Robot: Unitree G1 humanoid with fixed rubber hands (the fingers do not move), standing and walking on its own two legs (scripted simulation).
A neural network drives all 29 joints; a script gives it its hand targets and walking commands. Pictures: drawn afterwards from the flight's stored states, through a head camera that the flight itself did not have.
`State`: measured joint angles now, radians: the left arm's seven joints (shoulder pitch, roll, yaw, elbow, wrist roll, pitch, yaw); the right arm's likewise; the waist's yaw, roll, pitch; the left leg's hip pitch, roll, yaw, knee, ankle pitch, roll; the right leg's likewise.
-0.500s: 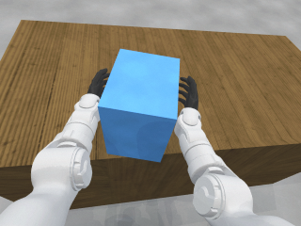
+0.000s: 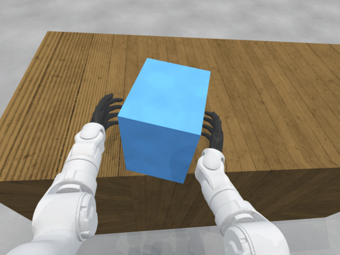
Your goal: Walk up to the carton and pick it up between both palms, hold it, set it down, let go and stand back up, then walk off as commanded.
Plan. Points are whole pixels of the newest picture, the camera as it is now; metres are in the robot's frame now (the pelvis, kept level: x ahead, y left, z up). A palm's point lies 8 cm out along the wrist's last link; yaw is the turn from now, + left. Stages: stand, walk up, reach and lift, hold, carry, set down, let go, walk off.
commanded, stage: set down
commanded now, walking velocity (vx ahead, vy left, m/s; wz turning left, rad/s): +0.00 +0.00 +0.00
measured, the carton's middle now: (165, 123) +0.44 -0.02 +0.05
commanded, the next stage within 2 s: none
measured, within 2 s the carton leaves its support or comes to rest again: neither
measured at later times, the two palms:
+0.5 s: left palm (83, 137) +0.38 +0.18 +0.08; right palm (213, 155) +0.32 -0.11 +0.08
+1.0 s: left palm (50, 173) +0.31 +0.24 +0.05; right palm (214, 177) +0.27 -0.11 +0.06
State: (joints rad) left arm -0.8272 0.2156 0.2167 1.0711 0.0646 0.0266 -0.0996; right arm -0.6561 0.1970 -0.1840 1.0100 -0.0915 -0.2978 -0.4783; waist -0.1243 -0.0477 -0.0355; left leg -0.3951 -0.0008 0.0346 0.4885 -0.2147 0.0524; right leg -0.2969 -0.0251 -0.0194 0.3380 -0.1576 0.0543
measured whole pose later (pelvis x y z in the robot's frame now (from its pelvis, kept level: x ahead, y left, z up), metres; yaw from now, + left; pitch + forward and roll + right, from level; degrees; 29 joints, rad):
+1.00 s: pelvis -0.03 +0.00 +0.00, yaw +0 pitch +4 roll -3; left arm -0.35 0.34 0.12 0.34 -0.10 0.26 -0.17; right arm -0.19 0.14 0.12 0.32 0.06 -0.03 -0.57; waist 0.00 -0.06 0.00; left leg -0.39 0.00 0.03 0.49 -0.17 0.05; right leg -0.30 -0.02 -0.02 0.34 -0.12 0.05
